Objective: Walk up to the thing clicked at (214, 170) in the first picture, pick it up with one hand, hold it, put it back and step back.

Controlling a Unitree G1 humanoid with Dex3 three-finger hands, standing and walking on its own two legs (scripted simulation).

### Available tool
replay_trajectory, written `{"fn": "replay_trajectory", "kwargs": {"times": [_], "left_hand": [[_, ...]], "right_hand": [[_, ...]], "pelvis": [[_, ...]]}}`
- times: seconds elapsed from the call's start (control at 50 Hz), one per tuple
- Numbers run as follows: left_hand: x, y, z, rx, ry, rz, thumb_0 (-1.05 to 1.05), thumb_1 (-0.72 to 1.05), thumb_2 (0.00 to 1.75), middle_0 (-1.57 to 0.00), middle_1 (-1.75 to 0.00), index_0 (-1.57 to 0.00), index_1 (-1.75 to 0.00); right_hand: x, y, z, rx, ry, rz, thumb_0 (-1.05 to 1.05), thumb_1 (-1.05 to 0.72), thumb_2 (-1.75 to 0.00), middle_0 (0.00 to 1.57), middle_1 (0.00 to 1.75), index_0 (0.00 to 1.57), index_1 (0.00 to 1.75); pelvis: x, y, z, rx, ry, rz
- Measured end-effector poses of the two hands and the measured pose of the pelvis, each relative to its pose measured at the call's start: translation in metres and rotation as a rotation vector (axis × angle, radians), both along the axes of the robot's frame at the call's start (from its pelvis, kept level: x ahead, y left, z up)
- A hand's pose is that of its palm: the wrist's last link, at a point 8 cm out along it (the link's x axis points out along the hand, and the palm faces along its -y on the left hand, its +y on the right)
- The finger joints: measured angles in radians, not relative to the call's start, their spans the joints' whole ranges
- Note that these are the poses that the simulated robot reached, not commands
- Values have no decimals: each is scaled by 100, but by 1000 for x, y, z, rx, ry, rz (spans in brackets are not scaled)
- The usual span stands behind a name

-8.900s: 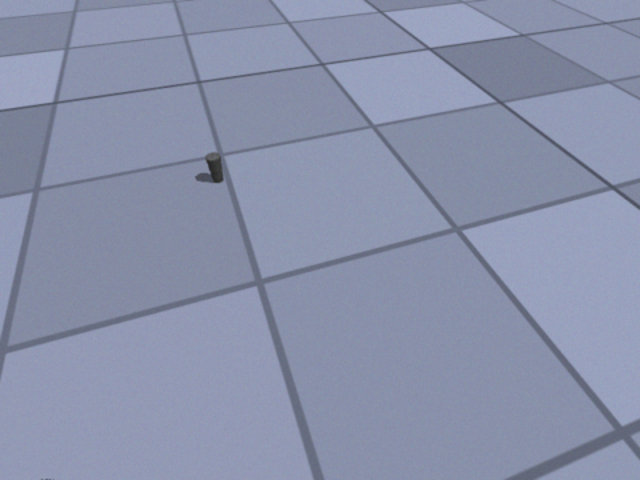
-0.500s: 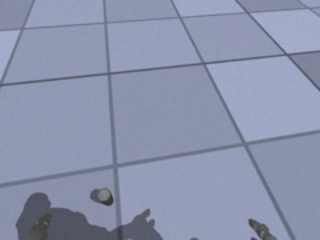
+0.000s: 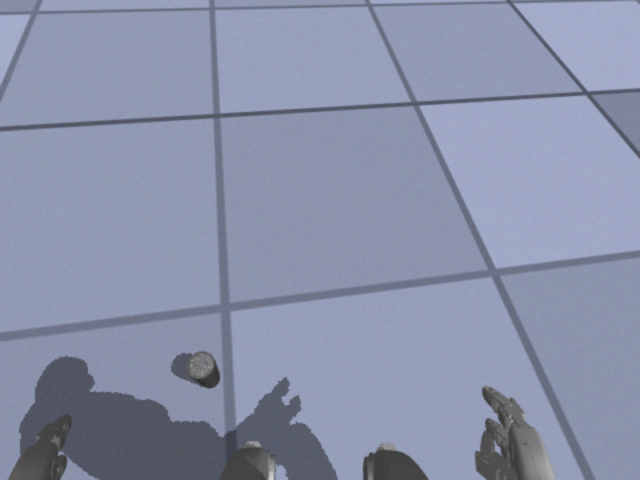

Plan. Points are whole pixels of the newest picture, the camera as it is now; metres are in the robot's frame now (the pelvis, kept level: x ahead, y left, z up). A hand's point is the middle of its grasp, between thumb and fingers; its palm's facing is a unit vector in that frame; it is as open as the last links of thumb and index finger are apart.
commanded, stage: go down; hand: left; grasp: from the side
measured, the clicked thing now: (206, 372) +0.41 +0.28 -0.61
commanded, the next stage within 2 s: approach in 1.94 s
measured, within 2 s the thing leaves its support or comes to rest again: neither
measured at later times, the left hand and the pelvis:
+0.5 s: hand (72, 413) +0.24 +0.38 -0.20, palm faces +0.25 -0.94 -0.23, open 17.2 cm; pelvis -0.05 +0.00 -0.15, yaw -2 degrees
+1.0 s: hand (69, 394) +0.28 +0.42 -0.26, palm faces +0.29 -0.95 -0.12, open 17.2 cm; pelvis -0.08 +0.00 -0.24, yaw -5 degrees
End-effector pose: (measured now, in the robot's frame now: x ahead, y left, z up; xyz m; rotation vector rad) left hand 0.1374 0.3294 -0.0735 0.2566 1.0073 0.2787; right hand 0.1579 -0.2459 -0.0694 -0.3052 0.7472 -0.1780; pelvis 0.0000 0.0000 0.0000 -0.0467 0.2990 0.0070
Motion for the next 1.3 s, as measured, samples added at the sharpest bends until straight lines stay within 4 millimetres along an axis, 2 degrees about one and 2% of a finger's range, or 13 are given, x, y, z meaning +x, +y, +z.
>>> {"fn": "replay_trajectory", "kwargs": {"times": [0.14, 0.38, 0.52, 0.66, 0.9, 1.3], "left_hand": [[9, 25, -28, -10, -100, 24, -1, -59, 0, -11, -6, -11, -5], [68, 77, -88, -11, -438, -20, -1, -55, 6, -9, -11, -9, -10], [76, 100, -111, -15, -531, -4, -1, -50, 7, -8, -10, -7, -10], [88, 117, -132, -17, -630, -3, -1, -45, 6, -7, -9, -6, -8], [108, 133, -164, -49, -733, -18, -1, -43, 3, -6, -5, -5, -4], [121, 154, -189, -58, -839, -3, -1, -50, 4, -5, -4, -4, -3]], "right_hand": [[-8, -5, -31, -25, 25, 36, 1, -93, -90, 20, 30, 21, 30], [-31, -18, -131, -83, 154, 83, 1, -92, -90, 20, 30, 21, 30], [-53, -17, -178, -83, 246, 94, 1, -91, -90, 20, 30, 21, 30], [-70, -21, -217, -106, 306, 115, 1, -90, -89, 20, 30, 21, 30], [-86, -30, -256, -161, 350, 125, 1, -91, -90, 20, 30, 21, 30], [-104, -31, -298, -198, 383, 160, 1, -92, -90, 20, 30, 21, 30]], "pelvis": [[-13, 0, -29, -1, 66, -4], [-42, 1, -117, -12, 208, -17], [-53, 1, -152, -20, 255, -24], [-64, -1, -186, -29, 280, -29], [-74, 1, -231, -51, 282, -44], [-87, 4, -280, -68, 256, -54]]}}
